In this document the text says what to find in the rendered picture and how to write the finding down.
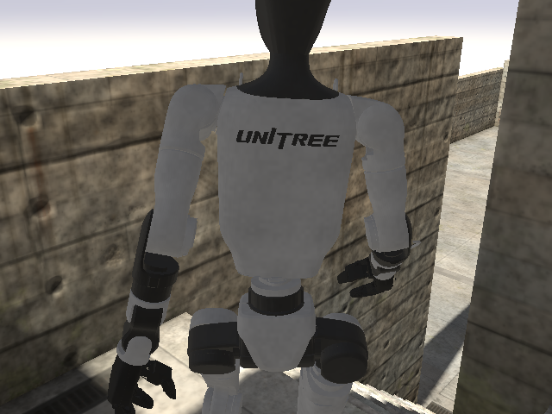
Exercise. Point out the right robot hand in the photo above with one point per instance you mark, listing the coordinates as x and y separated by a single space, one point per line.
359 270

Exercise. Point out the right robot thigh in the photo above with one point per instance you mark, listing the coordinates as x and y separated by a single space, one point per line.
340 359

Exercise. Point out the left robot forearm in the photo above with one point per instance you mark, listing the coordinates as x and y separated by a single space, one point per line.
153 279

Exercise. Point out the left robot upper arm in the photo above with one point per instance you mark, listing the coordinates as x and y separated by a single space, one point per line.
191 116

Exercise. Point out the left robot hand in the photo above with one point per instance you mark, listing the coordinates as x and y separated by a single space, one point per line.
123 388

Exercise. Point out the humanoid robot torso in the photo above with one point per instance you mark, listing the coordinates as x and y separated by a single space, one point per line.
283 169

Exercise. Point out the right robot forearm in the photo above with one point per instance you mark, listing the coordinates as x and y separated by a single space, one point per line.
385 264

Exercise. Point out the right robot upper arm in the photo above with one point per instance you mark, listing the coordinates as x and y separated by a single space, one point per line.
380 128

